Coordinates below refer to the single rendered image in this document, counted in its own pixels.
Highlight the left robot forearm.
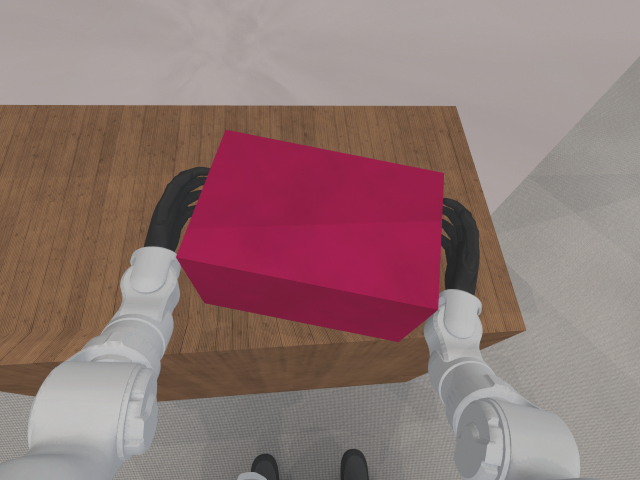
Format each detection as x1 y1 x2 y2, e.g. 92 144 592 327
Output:
27 246 181 449

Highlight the robot right upper arm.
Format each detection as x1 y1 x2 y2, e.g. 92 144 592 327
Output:
454 398 602 480

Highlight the robot left upper arm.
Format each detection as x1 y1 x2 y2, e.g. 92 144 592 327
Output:
0 361 158 480

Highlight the pedestal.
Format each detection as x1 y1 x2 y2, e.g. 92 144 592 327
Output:
0 105 526 402

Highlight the left robot foot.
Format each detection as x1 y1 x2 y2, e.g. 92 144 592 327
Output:
251 454 279 480

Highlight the right robot forearm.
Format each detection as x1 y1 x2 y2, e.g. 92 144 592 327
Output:
424 289 580 477

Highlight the robot foot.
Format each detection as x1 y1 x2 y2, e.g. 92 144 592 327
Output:
251 454 279 480
340 449 369 480

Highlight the carton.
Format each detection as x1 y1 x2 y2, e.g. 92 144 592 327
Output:
176 130 444 342

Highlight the right robot hand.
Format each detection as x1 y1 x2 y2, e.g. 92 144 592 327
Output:
441 198 480 295

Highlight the right robot foot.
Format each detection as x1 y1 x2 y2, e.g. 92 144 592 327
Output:
340 449 369 480

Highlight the left robot hand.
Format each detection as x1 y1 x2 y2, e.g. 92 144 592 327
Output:
144 167 210 252

